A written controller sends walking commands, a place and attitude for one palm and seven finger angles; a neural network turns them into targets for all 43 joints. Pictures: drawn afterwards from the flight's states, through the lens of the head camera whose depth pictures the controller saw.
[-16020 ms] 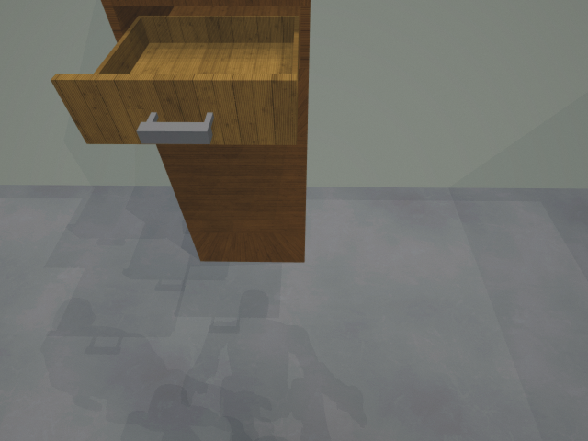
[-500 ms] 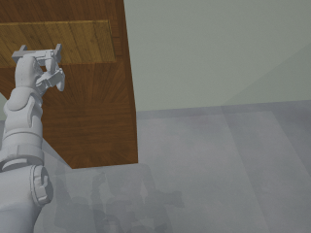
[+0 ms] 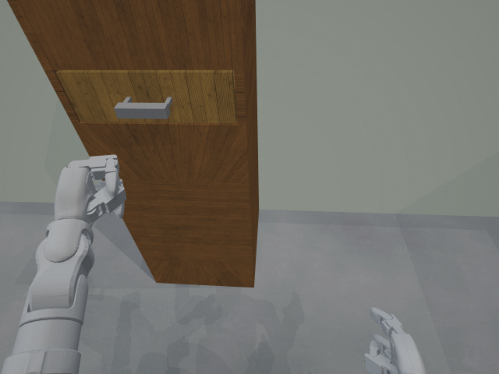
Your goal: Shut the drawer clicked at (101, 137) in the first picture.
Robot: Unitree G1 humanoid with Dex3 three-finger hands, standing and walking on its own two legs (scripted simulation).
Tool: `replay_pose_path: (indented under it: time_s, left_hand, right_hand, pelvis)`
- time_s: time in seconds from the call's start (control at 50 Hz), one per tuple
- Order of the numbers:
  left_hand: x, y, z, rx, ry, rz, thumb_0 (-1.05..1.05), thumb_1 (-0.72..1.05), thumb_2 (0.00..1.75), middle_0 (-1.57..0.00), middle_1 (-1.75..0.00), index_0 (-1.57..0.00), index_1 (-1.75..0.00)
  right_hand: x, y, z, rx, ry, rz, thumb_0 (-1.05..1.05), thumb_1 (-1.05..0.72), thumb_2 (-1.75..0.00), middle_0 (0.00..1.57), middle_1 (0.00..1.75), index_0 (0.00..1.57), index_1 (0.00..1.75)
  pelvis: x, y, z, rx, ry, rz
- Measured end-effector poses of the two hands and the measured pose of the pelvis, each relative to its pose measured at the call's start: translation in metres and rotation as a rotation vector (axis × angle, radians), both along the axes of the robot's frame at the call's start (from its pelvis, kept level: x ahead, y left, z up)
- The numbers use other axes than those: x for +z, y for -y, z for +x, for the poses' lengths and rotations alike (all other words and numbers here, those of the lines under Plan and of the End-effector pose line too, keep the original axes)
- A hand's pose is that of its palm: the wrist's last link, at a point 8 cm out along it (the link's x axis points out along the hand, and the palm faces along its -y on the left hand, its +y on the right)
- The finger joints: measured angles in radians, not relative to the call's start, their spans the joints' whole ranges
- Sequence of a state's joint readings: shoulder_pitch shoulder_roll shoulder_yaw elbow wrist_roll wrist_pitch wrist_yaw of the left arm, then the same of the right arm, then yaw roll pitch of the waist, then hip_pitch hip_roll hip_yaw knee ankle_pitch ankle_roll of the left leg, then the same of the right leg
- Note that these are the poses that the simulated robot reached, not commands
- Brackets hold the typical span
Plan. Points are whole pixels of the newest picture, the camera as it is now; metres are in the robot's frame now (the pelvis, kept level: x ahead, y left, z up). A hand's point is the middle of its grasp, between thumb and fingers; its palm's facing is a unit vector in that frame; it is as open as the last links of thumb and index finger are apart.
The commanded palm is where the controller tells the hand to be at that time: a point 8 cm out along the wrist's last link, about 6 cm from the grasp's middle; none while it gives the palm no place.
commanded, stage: draw the hand back to the body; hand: left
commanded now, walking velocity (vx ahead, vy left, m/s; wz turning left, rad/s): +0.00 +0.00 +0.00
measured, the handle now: (145, 105) +0.61 +0.29 +0.14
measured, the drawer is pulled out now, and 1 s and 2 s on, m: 0.00 0.00 0.00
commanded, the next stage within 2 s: step back with the hand held close in 0.72 s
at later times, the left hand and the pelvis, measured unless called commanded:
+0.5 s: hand (75, 272) +0.19 +0.23 +0.16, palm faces +0.38 -0.85 -0.36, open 3.3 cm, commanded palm +0.14 +0.27 +0.18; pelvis +0.00 -0.01 +0.01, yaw +0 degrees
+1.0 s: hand (51, 278) +0.18 +0.24 +0.17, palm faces +0.39 -0.81 -0.44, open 3.3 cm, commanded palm +0.12 +0.28 +0.18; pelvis -0.01 +0.00 +0.01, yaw +0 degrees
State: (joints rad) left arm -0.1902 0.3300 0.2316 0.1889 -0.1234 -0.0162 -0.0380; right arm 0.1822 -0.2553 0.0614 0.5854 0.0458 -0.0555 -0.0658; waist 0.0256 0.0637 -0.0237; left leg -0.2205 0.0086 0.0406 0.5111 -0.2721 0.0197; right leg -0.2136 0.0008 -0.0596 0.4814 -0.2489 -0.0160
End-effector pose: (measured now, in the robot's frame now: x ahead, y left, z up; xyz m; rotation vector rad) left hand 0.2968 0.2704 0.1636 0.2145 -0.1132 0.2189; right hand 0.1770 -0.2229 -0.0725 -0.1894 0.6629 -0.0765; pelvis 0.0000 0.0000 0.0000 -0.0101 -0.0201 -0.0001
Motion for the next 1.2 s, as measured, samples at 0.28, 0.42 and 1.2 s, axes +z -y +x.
replay_pose_path:
  time_s: [0.28,0.42,1.2]
  left_hand:
    - [0.017,0.002,-0.081,0.13,0.098,0.125,0.02,0.89,0.9,-1.4,-1.6,-1.41,-1.6]
    - [0.012,0.006,-0.119,0.139,0.058,0.164,0.01,0.89,0.9,-1.4,-1.6,-1.41,-1.6]
    - [0.015,-0.018,-0.166,0.072,-0.006,0.34,0.01,0.89,0.9,-1.4,-1.6,-1.41,-1.6]
  right_hand:
    - [-0.006,0.002,-0.011,0.023,-0.039,-0.006,0.02,-0.9,-0.9,0.2,0.3,0.21,0.3]
    - [-0.003,0.009,-0.008,0.013,-0.028,-0.01,0.02,-0.9,-0.9,0.2,0.3,0.21,0.3]
    - [-0.002,0.007,-0.044,-0.095,-0.086,-0.067,0.02,-0.9,-0.9,0.2,0.3,0.21,0.3]
  pelvis:
    - [0.008,0.008,-0.002,-0.001,0.074,0.004]
    - [0.008,0.011,-0.001,-0.004,0.088,0.002]
    - [0.003,-0.017,-0.025,-0.007,-0.015,0.001]
